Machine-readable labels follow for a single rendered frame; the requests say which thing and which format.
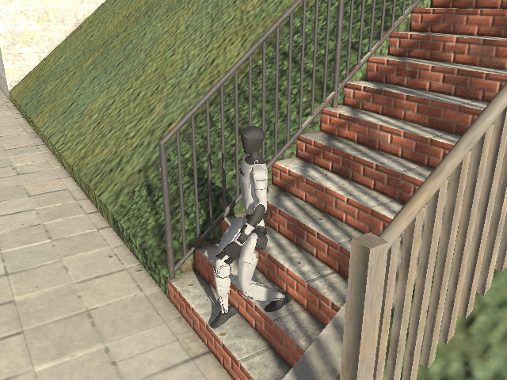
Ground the robot left shin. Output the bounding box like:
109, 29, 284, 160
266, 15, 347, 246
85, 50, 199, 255
242, 282, 285, 301

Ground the left robot upper arm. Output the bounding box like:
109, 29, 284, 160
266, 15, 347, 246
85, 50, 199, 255
251, 165, 267, 212

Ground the right robot thigh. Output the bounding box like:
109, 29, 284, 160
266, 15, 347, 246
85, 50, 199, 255
215, 217, 242, 278

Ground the left robot forearm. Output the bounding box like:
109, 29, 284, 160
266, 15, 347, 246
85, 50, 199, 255
234, 204, 265, 246

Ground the robot left hand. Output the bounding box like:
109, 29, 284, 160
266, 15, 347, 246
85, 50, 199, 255
216, 241, 241, 265

